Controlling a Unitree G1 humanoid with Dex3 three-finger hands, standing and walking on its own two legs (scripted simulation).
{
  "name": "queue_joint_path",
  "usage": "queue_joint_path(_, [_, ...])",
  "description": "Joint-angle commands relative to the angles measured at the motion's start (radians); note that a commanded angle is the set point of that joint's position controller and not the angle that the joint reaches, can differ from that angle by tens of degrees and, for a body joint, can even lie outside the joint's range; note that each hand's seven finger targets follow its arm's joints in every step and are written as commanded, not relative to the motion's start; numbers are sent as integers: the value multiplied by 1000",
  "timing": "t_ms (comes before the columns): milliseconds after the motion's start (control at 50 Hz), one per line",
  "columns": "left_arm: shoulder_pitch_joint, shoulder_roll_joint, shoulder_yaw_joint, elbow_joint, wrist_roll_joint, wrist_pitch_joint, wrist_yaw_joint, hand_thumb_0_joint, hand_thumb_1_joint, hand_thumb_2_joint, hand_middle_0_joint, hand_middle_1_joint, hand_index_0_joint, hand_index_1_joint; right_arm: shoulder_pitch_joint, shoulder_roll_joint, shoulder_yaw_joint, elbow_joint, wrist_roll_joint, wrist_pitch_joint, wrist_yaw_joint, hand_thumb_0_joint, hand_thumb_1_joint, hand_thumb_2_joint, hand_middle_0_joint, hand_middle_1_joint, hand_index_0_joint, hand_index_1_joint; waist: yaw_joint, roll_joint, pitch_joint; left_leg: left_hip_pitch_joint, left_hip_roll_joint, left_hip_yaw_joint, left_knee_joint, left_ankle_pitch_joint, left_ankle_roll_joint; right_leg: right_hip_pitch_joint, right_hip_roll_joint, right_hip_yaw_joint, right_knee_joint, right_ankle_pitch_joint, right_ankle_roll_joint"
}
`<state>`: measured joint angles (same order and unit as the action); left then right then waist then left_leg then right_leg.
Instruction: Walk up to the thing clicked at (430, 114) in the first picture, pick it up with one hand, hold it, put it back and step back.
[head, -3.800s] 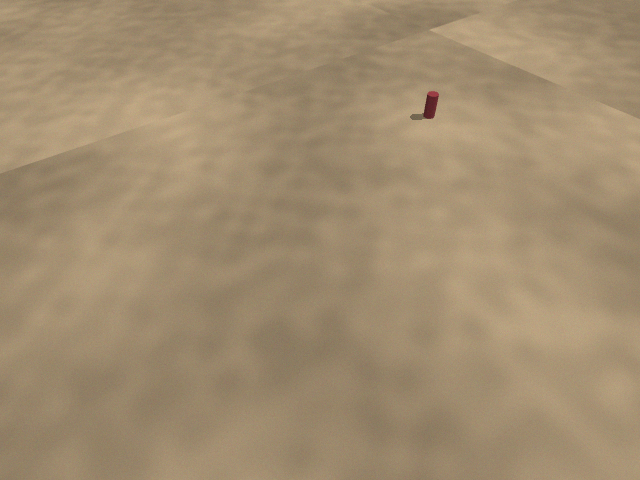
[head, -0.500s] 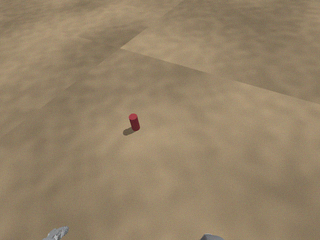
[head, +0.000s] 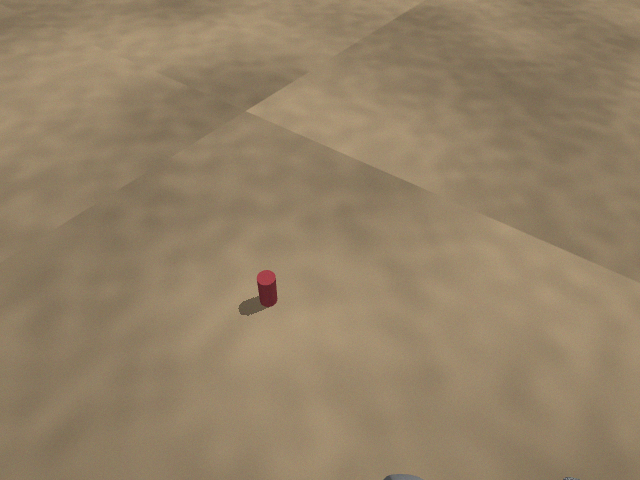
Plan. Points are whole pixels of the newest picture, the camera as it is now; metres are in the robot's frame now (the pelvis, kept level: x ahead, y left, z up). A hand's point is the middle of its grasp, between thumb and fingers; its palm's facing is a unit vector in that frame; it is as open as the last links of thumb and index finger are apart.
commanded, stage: walk up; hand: left
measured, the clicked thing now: (267, 288) +0.84 +0.19 -0.69
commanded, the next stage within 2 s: none
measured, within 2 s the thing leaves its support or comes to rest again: neither
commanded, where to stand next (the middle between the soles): +0.50 -0.02 m, yaw +0 degrees
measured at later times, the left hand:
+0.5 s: hand (182, 394) +0.26 +0.22 -0.11, palm faces -0.04 -0.91 -0.41, open 7.4 cm
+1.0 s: hand (193, 304) +0.43 +0.25 -0.14, palm faces -0.10 -0.93 -0.35, open 7.4 cm
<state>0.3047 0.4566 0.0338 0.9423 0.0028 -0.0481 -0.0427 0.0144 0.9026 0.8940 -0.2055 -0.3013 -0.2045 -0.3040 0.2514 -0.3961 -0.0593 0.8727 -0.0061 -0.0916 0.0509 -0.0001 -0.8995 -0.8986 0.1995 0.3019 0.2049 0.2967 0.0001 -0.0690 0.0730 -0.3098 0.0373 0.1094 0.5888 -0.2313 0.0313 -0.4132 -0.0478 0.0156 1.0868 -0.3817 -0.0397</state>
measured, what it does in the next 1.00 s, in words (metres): walks ahead: right foot, then left foot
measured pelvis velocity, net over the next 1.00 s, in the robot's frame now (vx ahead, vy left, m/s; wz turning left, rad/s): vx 0.36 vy -0.02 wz -0.01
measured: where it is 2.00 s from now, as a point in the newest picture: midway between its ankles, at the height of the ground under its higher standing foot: (327, 396)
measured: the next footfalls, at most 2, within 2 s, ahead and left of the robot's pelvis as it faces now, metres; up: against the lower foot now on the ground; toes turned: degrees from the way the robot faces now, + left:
right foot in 0.30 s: +0.27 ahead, -0.16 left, +0.00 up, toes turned -6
left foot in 0.72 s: +0.40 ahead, +0.11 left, +0.00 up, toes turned +6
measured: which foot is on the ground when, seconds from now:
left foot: down 0.00-0.30, up 0.32-0.70, down 0.72-1.00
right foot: up 0.00-0.28, down 0.30-0.74, up 0.76-1.00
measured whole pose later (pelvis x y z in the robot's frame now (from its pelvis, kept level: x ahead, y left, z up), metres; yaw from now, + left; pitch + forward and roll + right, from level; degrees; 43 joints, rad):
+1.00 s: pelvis +0.36 -0.02 +0.00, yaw -1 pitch -2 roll +1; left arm 0.26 0.43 0.03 0.89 0.01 -0.05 -0.06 0.01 0.90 0.89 -0.21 -0.30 -0.20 -0.30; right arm 0.33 -0.41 -0.05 0.86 -0.02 -0.07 0.04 0.00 -0.90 -0.90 0.20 0.30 0.21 0.30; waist -0.03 -0.04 0.11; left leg -0.21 0.05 0.09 0.56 -0.31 0.00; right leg -0.48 -0.09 -0.03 0.79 -0.31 -0.02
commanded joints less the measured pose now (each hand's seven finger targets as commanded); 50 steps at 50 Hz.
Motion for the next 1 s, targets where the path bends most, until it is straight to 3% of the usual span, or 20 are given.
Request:
queue_joint_path(0, [27,176,60,-60,-2,-20,-5,0,900,900,-200,-300,-200,-300,48,-288,-71,-64,2,-20,-21,0,-900,-900,200,300,200,300,-13,234,-18,111,254,-262,-353,-26,181,-140,-71,21,-115,68,31])
queue_joint_path(80, [-65,166,67,-90,11,-17,-29,0,900,900,-200,-300,-200,-300,59,-304,-75,-68,1,-20,-15,0,-900,-900,200,300,200,300,-34,208,4,122,244,-234,-388,-169,200,-142,-80,-18,-281,134,40])
queue_joint_path(180, [-123,145,69,-94,9,-27,-34,0,900,900,-200,-300,-200,-300,49,-298,-72,-74,2,-10,-11,0,-900,-900,200,300,200,300,-33,190,10,111,213,-172,-325,-93,163,-34,-36,-72,-465,205,25])
queue_joint_path(220, [-72,139,71,-77,9,-36,-26,0,900,900,-200,-300,-200,-300,30,-292,-69,-83,4,-2,-13,0,-900,-900,200,300,200,300,8,158,-31,93,213,-140,-215,10,147,100,-11,-87,-524,221,16])
queue_joint_path(260, [71,184,96,-32,12,-50,-7,0,900,900,-200,-300,-200,-300,55,-229,-43,-88,1,4,-16,0,-900,-900,200,300,200,300,78,12,-126,-4,129,-55,88,118,94,389,21,-77,-594,161,-7])
queue_joint_path(280, [171,266,123,-28,20,-60,8,0,900,900,-200,-300,-200,-300,88,-167,-19,-109,5,0,-16,0,-900,-900,200,300,200,300,116,-195,-177,-164,38,11,386,6,46,526,-162,206,-702,17,-63])
queue_joint_path(300, [171,342,131,-44,6,-60,14,0,900,900,-200,-300,-200,-300,83,-192,-23,-111,12,7,-19,0,-900,-900,200,300,200,300,114,-242,-160,-373,-69,-35,517,-289,14,573,-371,617,-853,-85,-178])
queue_joint_path(320, [118,323,121,-64,-6,-54,15,0,900,900,-200,-300,-200,-300,31,-257,-43,-89,-2,22,-31,0,-900,-900,200,300,200,300,101,-96,-87,-363,9,-145,582,-302,11,426,-396,620,-842,-133,-230])
queue_joint_path(360, [24,257,104,-96,-14,-53,23,0,900,900,-200,-300,-200,-300,70,-254,-42,-50,20,26,-24,0,-900,-900,200,300,200,300,56,-31,-53,-356,44,-186,563,-178,12,382,-297,380,-821,-22,-202])
queue_joint_path(420, [-27,219,88,-119,-1,-56,21,0,900,900,-200,-300,-200,-300,124,-229,-47,-13,2,36,-5,0,-900,-900,200,300,200,300,10,-83,-18,-228,61,-139,428,-90,-11,196,-202,156,-844,38,-162])
queue_joint_path(500, [-9,234,100,-143,7,-60,16,0,900,900,-200,-300,-200,-300,59,-214,-55,-32,-18,42,16,0,-900,-900,200,300,200,300,32,-92,10,-221,77,-102,239,-44,-41,153,-222,125,-875,-88,-189])
queue_joint_path(600, [-26,246,96,-162,8,-57,11,0,900,900,-200,-300,-200,-300,-6,-208,-64,-53,-16,26,28,0,-900,-900,200,300,200,300,25,-61,3,-89,68,-79,75,33,-30,97,-228,93,-833,-123,-168])
queue_joint_path(680, [-45,202,71,-163,11,-41,12,0,900,900,-200,-300,-200,-300,146,-234,-82,-5,-21,6,9,0,-900,-900,200,300,200,300,-72,75,-52,208,-11,-8,-41,-44,-6,-11,-148,-7,-545,-26,-112])
queue_joint_path(700, [-6,137,47,-167,15,-40,10,0,900,900,-200,-300,-200,-300,239,-295,-101,19,-25,-1,-7,0,-900,-900,200,300,200,300,-114,276,-109,353,88,-211,-156,-232,42,-110,-84,-66,-220,106,-63])
queue_joint_path(720, [37,68,30,-171,-7,-37,10,0,900,900,-200,-300,-200,-300,229,-366,-108,-23,-30,-11,-18,0,-900,-900,200,300,200,300,-83,420,-90,427,322,-677,-320,-315,139,-344,78,-82,17,-113,5])
queue_joint_path(740, [-1,185,57,-149,1,-29,32,0,900,900,-200,-300,-200,-300,220,-399,-116,-33,4,-7,-15,0,-900,-900,200,300,200,300,-95,293,-64,341,428,-802,-351,-295,257,-344,28,15,89,-180,-10])
queue_joint_path(760, [-29,213,51,-141,1,-28,35,0,900,900,-200,-300,-200,-300,173,-362,-107,-37,8,-4,-21,0,-900,-900,200,300,200,300,-70,167,-19,263,383,-661,-315,-166,243,-326,-7,74,104,-114,-11])
queue_joint_path(820, [43,189,57,-93,-10,-26,23,0,900,900,-200,-300,-200,-300,104,-295,-73,-56,7,-10,-33,0,-900,-900,200,300,200,300,-12,225,-31,202,270,-342,-252,132,188,-207,-66,53,-41,-5,-1])
queue_joint_path(920, [-41,146,61,-124,2,-24,-3,0,900,900,-200,-300,-200,-300,105,-297,-71,-80,-6,-6,-28,0,-900,-900,200,300,200,300,-40,252,-34,143,243,-221,-244,232,214,-90,-52,-43,-285,69,30])
queue_joint_path(980, [-16,121,60,-95,4,-28,11,0,900,900,-200,-300,-200,-300,32,-274,-52,-93,0,13,-31,0,-900,-900,200,300,200,300,0,229,-40,19,204,-145,-128,352,171,94,4,-94,-412,193,24])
